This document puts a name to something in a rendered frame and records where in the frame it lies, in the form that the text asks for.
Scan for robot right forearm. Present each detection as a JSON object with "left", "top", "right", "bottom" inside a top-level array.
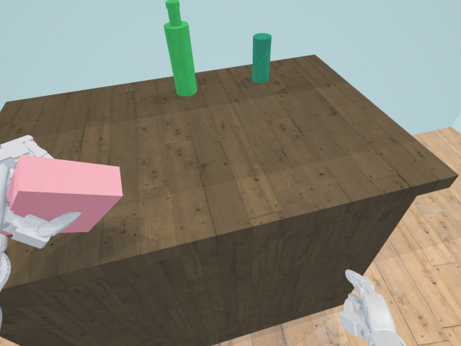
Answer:
[{"left": 368, "top": 330, "right": 406, "bottom": 346}]

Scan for sponge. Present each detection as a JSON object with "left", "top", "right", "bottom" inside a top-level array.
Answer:
[{"left": 1, "top": 155, "right": 122, "bottom": 235}]

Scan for table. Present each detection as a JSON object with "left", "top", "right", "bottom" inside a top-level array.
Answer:
[{"left": 0, "top": 55, "right": 459, "bottom": 346}]

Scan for robot right hand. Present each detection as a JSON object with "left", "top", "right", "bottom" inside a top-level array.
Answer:
[{"left": 339, "top": 270, "right": 396, "bottom": 342}]

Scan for robot left hand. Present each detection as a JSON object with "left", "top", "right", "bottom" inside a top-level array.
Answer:
[{"left": 0, "top": 135, "right": 81, "bottom": 249}]

